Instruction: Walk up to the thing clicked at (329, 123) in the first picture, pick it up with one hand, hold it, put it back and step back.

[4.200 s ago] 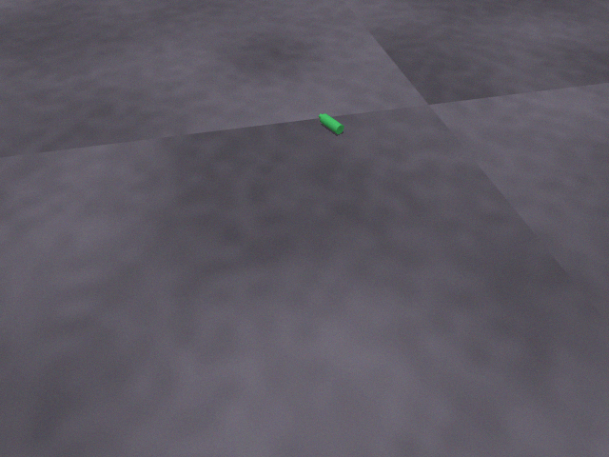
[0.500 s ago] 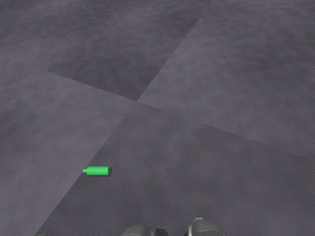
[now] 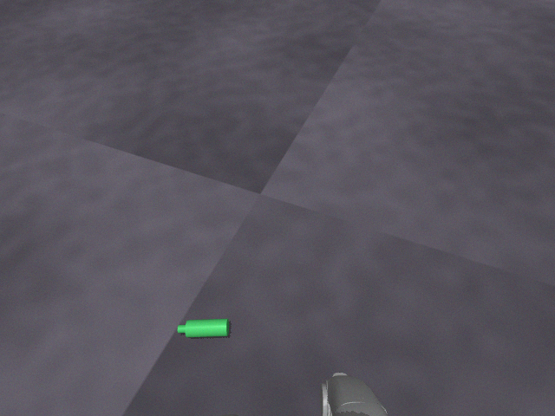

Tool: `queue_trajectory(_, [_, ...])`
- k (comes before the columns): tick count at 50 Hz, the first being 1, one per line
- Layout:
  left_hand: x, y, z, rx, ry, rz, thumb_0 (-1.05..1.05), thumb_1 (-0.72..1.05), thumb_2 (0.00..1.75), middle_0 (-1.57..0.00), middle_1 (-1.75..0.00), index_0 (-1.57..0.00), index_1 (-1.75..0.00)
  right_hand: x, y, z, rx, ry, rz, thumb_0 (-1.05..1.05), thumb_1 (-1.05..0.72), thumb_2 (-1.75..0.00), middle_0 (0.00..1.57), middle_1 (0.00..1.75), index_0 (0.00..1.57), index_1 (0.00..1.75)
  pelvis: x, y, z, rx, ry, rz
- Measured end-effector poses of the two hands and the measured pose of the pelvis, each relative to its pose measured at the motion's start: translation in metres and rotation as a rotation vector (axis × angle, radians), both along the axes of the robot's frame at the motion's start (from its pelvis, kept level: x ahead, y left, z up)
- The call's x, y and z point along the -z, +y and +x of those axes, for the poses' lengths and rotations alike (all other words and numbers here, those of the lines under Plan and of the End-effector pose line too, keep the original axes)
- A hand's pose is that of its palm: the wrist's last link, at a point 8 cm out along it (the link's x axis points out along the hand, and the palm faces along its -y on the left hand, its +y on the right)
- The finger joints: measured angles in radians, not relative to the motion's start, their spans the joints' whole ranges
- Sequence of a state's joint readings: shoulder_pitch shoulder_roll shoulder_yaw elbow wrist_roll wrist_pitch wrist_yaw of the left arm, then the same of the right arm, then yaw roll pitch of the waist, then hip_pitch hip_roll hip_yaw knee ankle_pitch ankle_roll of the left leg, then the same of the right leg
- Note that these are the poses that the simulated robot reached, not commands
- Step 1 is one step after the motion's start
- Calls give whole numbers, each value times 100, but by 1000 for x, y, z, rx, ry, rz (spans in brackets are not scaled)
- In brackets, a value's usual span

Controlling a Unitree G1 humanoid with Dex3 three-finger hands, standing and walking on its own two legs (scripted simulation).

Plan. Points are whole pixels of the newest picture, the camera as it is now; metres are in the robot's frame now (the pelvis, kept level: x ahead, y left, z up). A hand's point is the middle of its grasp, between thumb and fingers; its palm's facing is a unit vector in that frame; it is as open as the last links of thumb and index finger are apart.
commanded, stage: walk up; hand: left
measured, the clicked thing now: (203, 328) +0.51 +0.27 -0.71
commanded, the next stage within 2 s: none
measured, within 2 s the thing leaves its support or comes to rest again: neither
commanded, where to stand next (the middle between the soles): +0.15 +0.10 m, yaw -3 degrees
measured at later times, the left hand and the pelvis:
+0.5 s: hand out of the picture +0.13 +0.47 -0.15, palm faces -0.01 -0.88 -0.48, open 7.4 cm; pelvis +0.08 +0.16 -0.01, yaw -1 degrees
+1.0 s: hand (63, 368) +0.24 +0.37 -0.14, palm faces -0.11 -0.92 -0.37, open 7.4 cm; pelvis +0.09 +0.13 +0.00, yaw -4 degrees
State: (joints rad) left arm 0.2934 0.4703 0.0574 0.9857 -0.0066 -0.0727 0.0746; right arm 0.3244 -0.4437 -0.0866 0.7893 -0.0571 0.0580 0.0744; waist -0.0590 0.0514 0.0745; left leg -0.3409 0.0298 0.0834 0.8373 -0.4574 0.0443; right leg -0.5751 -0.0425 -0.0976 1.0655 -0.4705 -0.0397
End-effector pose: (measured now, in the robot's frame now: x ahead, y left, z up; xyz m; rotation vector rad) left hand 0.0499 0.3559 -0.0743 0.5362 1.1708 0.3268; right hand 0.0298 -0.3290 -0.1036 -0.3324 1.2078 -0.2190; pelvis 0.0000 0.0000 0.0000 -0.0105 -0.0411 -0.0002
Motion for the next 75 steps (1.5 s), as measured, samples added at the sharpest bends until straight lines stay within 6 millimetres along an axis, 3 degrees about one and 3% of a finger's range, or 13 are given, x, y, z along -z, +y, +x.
queue_trajectory(3, [-1,1,23,31,-23,-27,0,90,90,-21,-30,-21,-30,7,20,-2,4,48,23,0,-91,-89,20,30,21,30,-1,16,13,0,7,3])
queue_trajectory(6, [1,10,35,46,-65,-19,0,90,90,-21,-31,-21,-30,20,40,10,-9,78,38,1,-91,-89,20,30,21,30,6,32,23,1,2,-7])
queue_trajectory(10, [-8,35,32,4,-80,-11,0,89,90,-22,-31,-22,-30,22,72,43,-50,73,52,1,-91,-89,20,30,21,30,1,59,35,-18,-9,-20])
queue_trajectory(15, [-15,82,30,-9,-38,-7,0,89,90,-22,-31,-21,-30,12,109,90,-68,-20,56,1,-91,-89,20,30,21,30,-4,99,50,-18,-5,-4])
queue_trajectory(20, [11,137,47,-34,-4,-33,0,89,90,-21,-31,-21,-30,15,143,116,-56,-79,-18,0,-91,-89,20,30,21,30,14,145,67,7,-5,29])
queue_trajectory(25, [31,156,78,-40,33,-88,0,90,90,-21,-30,-21,-30,7,176,124,-38,-77,-38,0,-91,-89,20,30,21,30,12,165,81,18,6,15])
queue_trajectory(31, [40,147,122,2,31,-159,0,90,90,-21,-30,-21,-30,-6,179,124,-24,-63,-84,0,-90,-89,21,30,21,30,6,170,92,37,19,7])
queue_trajectory(38, [40,114,172,72,-26,-189,0,90,90,-21,-30,-21,-30,-6,141,102,17,-10,-152,0,-90,-89,21,30,21,30,10,152,93,53,30,14])
queue_trajectory(42, [37,89,187,113,-73,-191,0,90,90,-21,-30,-21,-30,1,117,94,54,17,-154,0,-90,-89,20,30,21,30,13,135,91,53,19,2])
queue_trajectory(47, [26,66,185,132,-82,-210,0,90,90,-21,-30,-21,-30,0,111,98,69,3,-126,1,-91,-89,20,30,21,30,4,128,91,63,10,30])
queue_trajectory(53, [29,60,180,108,-78,-231,0,90,90,-21,-30,-21,-30,3,123,95,45,-7,-80,0,-91,-89,20,30,21,30,2,126,90,65,1,44])
queue_trajectory(65, [11,49,141,37,7,-225,0,90,90,-21,-30,-21,-30,-1,130,110,28,2,22,1,-91,-89,20,30,21,30,-21,110,88,50,-4,34])
queue_trajectory(75, [1,47,148,13,-6,-257,0,90,90,-21,-30,-21,-30,-16,136,127,16,3,22,0,-91,-89,20,30,21,30,-35,114,92,46,-1,21])
